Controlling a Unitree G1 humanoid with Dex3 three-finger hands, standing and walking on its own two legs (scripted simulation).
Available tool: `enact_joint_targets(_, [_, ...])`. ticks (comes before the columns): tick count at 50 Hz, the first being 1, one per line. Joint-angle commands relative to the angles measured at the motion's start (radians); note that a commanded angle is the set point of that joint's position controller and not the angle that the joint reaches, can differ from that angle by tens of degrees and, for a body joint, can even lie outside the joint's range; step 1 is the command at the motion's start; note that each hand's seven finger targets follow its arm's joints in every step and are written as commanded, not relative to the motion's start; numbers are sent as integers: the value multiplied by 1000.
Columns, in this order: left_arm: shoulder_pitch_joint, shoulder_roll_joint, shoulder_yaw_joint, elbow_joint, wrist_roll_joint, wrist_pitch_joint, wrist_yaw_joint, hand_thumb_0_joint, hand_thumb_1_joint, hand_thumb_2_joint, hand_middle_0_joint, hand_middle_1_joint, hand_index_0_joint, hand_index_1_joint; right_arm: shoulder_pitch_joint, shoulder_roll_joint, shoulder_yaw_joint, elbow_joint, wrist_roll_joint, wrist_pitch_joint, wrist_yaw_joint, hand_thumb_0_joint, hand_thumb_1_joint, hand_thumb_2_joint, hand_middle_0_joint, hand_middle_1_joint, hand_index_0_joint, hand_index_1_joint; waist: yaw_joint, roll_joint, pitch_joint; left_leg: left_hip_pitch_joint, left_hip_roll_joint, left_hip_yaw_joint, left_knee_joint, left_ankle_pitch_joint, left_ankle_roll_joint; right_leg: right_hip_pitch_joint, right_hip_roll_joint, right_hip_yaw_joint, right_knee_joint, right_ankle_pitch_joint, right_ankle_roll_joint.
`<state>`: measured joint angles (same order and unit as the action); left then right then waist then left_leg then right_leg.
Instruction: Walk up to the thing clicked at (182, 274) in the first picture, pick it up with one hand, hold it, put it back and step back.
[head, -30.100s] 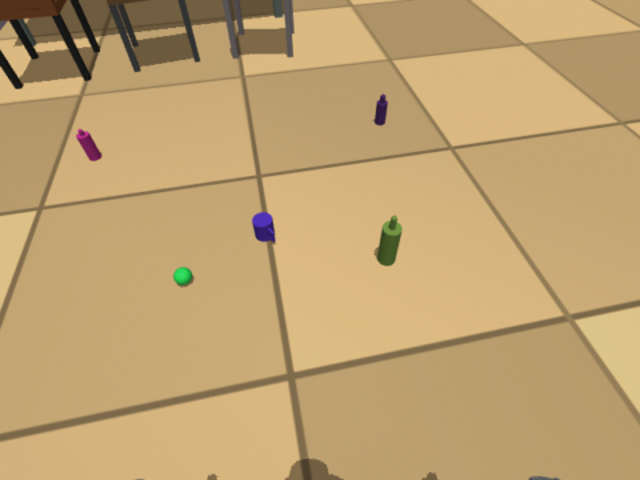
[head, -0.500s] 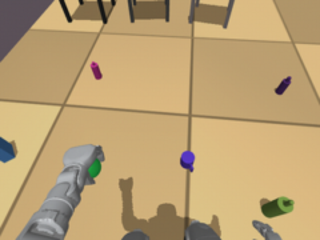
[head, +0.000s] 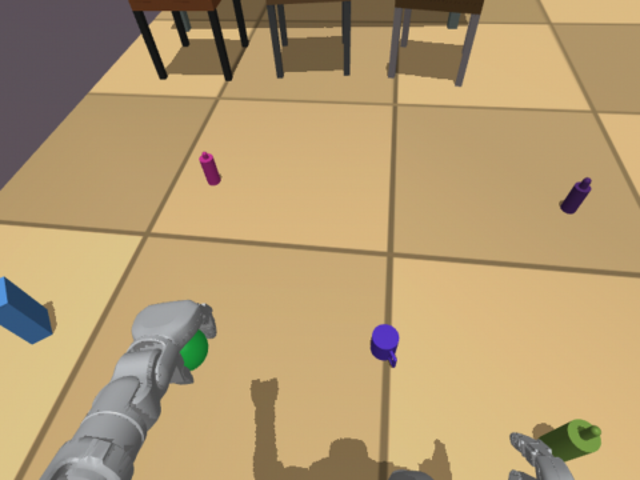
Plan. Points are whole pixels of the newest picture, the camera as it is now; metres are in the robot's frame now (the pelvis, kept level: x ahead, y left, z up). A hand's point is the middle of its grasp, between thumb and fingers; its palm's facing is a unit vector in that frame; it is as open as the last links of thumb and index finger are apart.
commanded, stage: hold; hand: left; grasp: from above
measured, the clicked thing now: (185, 348) +0.31 +0.22 -0.08
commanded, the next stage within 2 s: crouch in 1.42 s
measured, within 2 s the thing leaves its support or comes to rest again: neither
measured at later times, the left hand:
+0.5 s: hand (174, 368) +0.27 +0.21 -0.04, palm faces -0.47 -0.06 -0.88, open 8.6 cm
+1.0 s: hand (170, 358) +0.27 +0.21 -0.02, palm faces -0.45 -0.06 -0.89, open 8.5 cm
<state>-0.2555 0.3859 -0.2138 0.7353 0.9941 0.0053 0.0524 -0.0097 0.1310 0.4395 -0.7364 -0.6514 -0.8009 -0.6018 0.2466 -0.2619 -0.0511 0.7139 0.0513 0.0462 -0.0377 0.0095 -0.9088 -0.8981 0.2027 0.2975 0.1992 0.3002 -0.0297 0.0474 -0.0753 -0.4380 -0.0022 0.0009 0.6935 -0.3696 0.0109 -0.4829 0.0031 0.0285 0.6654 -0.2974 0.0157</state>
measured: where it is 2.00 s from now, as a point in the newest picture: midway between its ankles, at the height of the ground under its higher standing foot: outside the picture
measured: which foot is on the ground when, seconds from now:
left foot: down 0.00-1.00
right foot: down 0.00-1.00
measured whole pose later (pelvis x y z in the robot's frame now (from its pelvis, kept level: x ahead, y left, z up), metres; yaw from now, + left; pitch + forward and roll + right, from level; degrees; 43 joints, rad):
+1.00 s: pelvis -0.01 -0.01 +0.01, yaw +0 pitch +1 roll +0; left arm -0.20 0.41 -0.21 0.58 0.97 -0.01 -0.05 0.00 0.15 0.35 -0.79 -0.56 -0.85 -0.53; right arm 0.19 -0.26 -0.02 0.70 0.07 0.04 -0.06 0.01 -0.91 -0.90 0.20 0.30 0.20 0.30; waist 0.01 0.06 -0.02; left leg -0.27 0.00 0.01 0.54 -0.29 0.01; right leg -0.33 0.00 0.04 0.53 -0.22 0.01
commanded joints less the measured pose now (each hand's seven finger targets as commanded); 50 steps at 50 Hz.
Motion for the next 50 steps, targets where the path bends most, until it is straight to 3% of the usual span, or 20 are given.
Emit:
enact_joint_targets(1, [-317, 217, 109, -225, 3, 0, 40, 0, 677, 675, -1006, -684, -1044, -647, -36, -138, -46, -124, 2, -38, -11, 0, -907, -902, 200, 300, 200, 300, 1, -20, -255, 128, -24, 3, -106, 319, -3, 161, 31, -18, -91, 248, -31])
enact_joint_targets(2, [-340, 207, 95, -257, -2, -3, 38, 0, 697, 675, -1008, -699, -1054, -654, -37, -138, -46, -122, 2, -40, -11, 0, -906, -901, 200, 300, 200, 300, -4, -13, -262, 139, -21, 0, -108, 325, -6, 159, 33, -19, -89, 248, -31])
enact_joint_targets(6, [-334, 228, 112, -246, 3, -1, 36, 0, 706, 669, -1019, -694, -1063, -650, -50, -139, -41, -127, 4, -39, -12, 0, -908, -902, 200, 300, 200, 300, 8, -8, -234, 131, -23, 2, -128, 287, -5, 163, 30, -18, -105, 213, -31])
enact_joint_targets(20, [-314, 224, 106, -298, -12, -14, -8, 0, 663, 611, -997, -649, -1040, -607, -106, -131, -26, -156, 10, -50, -19, 0, -909, -904, 200, 300, 200, 300, 15, -10, -175, 150, -17, -8, -194, 172, 0, 174, 27, -13, -161, 107, -29])
enact_joint_targets(21, [-324, 238, 122, -303, -16, -18, -4, 0, 656, 584, -983, -649, -1034, -599, -109, -133, -26, -154, 9, -51, -19, 0, -909, -903, 200, 300, 200, 300, 18, -6, -181, 154, -14, -14, -199, 168, -2, 181, 27, -14, -161, 104, -28])
enact_joint_targets(29, [-308, 236, 121, -322, -11, -15, -1, 0, 670, 582, -992, -646, -1043, -596, -114, -126, -23, -146, 11, -56, -24, 0, -909, -904, 200, 300, 200, 300, 19, -6, -209, 192, -22, 2, -199, 233, 0, 208, 25, -11, -173, 156, -28])
enact_joint_targets(36, [-292, 232, 117, -333, -24, -15, -21, 0, 658, 587, -1002, -623, -1045, -582, -139, -124, -19, -156, 14, -57, -25, 0, -910, -904, 200, 300, 200, 300, 27, -18, -171, 192, -21, -1, -227, 193, 2, 222, 22, -13, -200, 121, -26])
enact_joint_targets(45, [-286, 245, 131, -375, -17, -9, -45, 0, 654, 551, -996, -604, -1042, -558, -136, -118, -15, -154, 17, -52, -30, 0, -910, -904, 200, 300, 200, 300, 31, -23, -196, 235, -23, 9, -228, 301, 3, 258, 24, -14, -203, 220, -28])
enact_joint_targets(47, [-300, 262, 144, -363, -23, -9, -49, 0, 661, 557, -999, -608, -1047, -561, -146, -122, -15, -153, 17, -51, -31, 0, -910, -904, 200, 300, 200, 300, 32, -16, -177, 235, -23, 8, -237, 279, 3, 248, 25, -16, -213, 197, -28])
enact_joint_targets(48, [-301, 238, 122, -363, -26, -10, -55, 0, 660, 548, -1001, -601, -1047, -555, -148, -117, -12, -158, 18, -52, -31, 0, -911, -904, 200, 300, 200, 300, 27, -25, -158, 233, -20, 7, -243, 267, 2, 241, 25, -15, -216, 186, -28])
enact_joint_targets(50, [-279, 234, 121, -353, -27, -12, -63, 0, 667, 546, -996, -610, -1046, -560, -149, -120, -14, -159, 19, -52, -31, 0, -908, -903, 200, 300, 200, 300, 30, -18, -157, 236, -21, 8, -250, 252, 3, 240, 24, -13, -222, 171, -29])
